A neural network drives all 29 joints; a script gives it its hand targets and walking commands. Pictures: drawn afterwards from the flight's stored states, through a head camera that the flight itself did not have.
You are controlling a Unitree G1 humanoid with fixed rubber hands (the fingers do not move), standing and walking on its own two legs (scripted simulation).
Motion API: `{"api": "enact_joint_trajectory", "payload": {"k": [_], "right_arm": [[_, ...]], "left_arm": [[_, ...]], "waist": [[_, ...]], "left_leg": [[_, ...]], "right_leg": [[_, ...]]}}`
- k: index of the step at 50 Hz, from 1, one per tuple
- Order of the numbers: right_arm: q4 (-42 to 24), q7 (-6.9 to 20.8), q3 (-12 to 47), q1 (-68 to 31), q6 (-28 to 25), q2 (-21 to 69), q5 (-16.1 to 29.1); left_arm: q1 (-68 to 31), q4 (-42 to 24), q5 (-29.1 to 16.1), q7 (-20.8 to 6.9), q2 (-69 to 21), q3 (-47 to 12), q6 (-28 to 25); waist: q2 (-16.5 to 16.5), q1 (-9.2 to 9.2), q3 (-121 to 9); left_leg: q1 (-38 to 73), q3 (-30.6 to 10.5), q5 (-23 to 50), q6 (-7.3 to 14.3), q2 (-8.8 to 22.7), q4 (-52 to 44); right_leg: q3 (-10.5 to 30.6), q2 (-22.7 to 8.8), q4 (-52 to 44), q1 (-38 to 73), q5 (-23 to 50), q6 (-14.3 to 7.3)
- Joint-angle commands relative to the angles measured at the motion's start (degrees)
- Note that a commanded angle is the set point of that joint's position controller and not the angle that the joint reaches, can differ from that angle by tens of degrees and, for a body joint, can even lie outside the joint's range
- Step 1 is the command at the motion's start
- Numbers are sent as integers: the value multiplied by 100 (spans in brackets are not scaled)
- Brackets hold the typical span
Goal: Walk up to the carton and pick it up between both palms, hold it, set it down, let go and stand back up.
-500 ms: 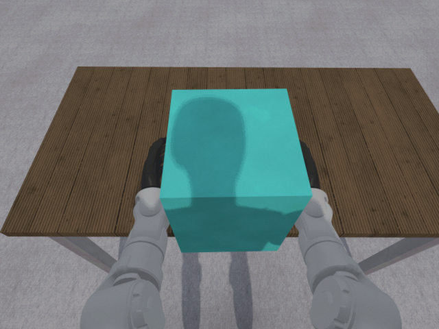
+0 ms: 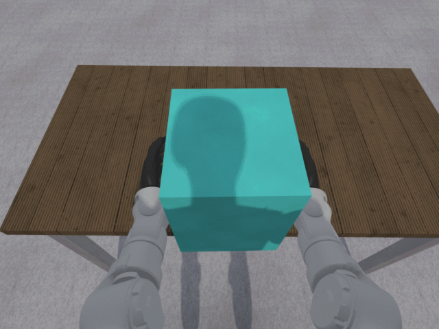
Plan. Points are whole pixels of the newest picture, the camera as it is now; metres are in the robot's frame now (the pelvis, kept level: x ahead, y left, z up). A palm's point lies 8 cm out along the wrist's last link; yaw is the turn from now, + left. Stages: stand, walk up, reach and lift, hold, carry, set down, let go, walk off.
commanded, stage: reach and lift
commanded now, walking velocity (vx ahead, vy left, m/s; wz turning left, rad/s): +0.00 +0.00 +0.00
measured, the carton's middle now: (228, 177) +0.40 +0.02 +0.02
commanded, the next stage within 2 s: none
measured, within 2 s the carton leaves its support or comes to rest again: leaves its support in 1.00 s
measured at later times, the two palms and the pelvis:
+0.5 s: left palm (153, 188) +0.37 +0.16 +0.02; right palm (309, 184) +0.39 -0.13 +0.03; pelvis -0.02 -0.01 -0.01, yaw +0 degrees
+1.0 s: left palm (155, 186) +0.38 +0.16 +0.02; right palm (311, 181) +0.40 -0.13 +0.03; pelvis -0.02 -0.01 -0.01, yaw +0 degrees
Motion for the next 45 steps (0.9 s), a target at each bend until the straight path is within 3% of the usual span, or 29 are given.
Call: {"api": "enact_joint_trajectory", "payload": {"k": [1, 9, 20, 33, 39, 45], "right_arm": [[273, 628, 1608, -2622, -374, 3065, -557], [259, 503, 1990, -3050, -1197, 3143, -630], [738, 421, 1905, -3338, -1637, 2932, -762], [1180, 429, 1901, -3727, -1471, 2898, -729], [1187, 392, 2350, -3853, -1250, 3060, -387], [806, 315, 3145, -3947, -863, 3424, 288]], "left_arm": [[-2829, 130, 313, -543, -2974, -1524, -98], [-3233, -54, 201, -479, -3298, -1918, -668], [-3673, 119, 190, -508, -3284, -1966, -885], [-4219, 478, -100, -504, -3020, -1903, -807], [-4360, 675, -465, -538, -3033, -2150, -770], [-4620, 569, -1019, -548, -3209, -2699, -775]], "waist": [[111, 36, -3623], [120, 11, -4633], [18, -23, -4735], [25, 129, -4951], [-40, 126, -5213], [41, 24, -5553]], "left_leg": [[-191, 399, 1624, -301, 101, -316], [-169, 368, 2373, -394, 124, -64], [-222, 380, 1569, -325, 84, -180], [-757, 463, 530, -176, -6, -224], [-974, 397, 524, -142, -51, -86], [-972, 207, 787, -158, -112, 186]], "right_leg": [[1, -160, 554, 3402, 2351, 159], [-82, -139, 792, 3516, 3397, 153], [-109, -149, 682, 2945, 2572, 139], [45, -212, 739, 2599, 1573, 190], [170, -206, 935, 2810, 1928, 273], [289, -154, 1171, 2981, 2463, 331]]}}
